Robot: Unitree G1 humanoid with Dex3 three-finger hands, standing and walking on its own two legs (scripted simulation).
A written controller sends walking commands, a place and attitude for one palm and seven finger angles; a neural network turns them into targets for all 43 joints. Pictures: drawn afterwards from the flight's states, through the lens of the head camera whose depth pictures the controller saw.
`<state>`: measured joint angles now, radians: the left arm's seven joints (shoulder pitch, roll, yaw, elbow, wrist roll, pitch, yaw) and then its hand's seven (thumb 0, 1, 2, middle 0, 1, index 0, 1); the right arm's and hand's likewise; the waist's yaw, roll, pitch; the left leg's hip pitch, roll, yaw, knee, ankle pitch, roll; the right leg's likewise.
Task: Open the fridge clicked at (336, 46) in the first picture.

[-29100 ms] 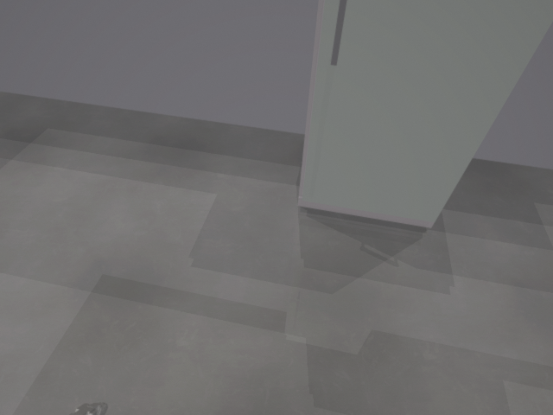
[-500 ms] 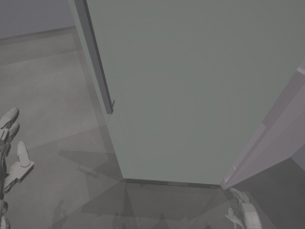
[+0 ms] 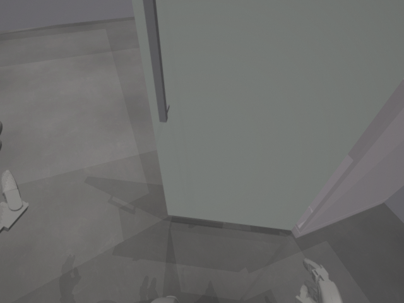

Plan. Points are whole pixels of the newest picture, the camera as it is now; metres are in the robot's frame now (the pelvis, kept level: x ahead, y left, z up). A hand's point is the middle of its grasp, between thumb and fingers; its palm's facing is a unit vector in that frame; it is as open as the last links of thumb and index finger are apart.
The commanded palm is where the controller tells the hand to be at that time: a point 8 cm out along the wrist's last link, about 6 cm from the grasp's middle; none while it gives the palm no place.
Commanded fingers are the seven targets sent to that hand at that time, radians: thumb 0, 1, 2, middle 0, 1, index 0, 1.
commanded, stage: step back with the hand held close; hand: left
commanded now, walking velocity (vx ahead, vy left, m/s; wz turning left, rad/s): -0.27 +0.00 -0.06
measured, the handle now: (155, 28) +0.58 +0.14 +0.26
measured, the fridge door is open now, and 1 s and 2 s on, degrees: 63 63 63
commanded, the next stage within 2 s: stop stepping back and stand still in 0.58 s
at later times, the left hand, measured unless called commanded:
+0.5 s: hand out of the picture +0.12 +0.25 +0.18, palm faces +0.48 -0.79 -0.39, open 7.4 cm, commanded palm +0.06 +0.29 +0.19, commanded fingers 0.00 0.90 0.90 -0.20 -0.30 -0.20 -0.30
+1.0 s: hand out of the picture +0.00 +0.26 +0.18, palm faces +0.44 -0.81 -0.39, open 7.4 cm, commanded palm -0.06 +0.30 +0.19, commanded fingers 0.00 0.90 0.90 -0.20 -0.30 -0.20 -0.30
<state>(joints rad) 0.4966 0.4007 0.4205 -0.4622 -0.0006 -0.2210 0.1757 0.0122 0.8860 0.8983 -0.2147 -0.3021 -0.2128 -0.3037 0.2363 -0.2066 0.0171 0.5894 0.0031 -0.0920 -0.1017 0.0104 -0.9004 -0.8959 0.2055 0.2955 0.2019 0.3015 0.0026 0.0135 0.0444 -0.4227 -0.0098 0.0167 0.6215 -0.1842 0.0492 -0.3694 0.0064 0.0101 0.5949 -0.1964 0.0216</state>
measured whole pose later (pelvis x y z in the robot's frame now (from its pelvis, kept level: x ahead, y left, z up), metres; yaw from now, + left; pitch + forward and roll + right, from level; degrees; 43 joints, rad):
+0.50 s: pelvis -0.08 -0.01 +0.01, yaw -1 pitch +0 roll +0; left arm 0.47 0.38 0.38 -0.51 -0.02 -0.21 0.17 0.01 0.89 0.90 -0.21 -0.30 -0.21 -0.30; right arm 0.15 -0.17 0.01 0.65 -0.02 -0.11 -0.07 0.01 -0.90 -0.90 0.21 0.30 0.20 0.30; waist 0.07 -0.03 0.02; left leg -0.54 0.00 0.03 0.78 -0.33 -0.03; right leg -0.28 0.05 0.04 0.57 -0.29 -0.03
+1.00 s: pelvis -0.21 +0.00 +0.01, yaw -2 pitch -2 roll -1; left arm 0.52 0.39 0.39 -0.49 -0.03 -0.17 0.18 0.01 0.88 0.90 -0.22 -0.30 -0.22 -0.30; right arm 0.28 -0.23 0.00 0.68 -0.01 -0.09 -0.09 0.01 -0.90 -0.90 0.21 0.30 0.20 0.30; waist -0.01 -0.03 -0.03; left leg -0.33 0.01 0.03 0.63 -0.40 0.02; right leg -0.32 0.03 -0.03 0.58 -0.26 -0.04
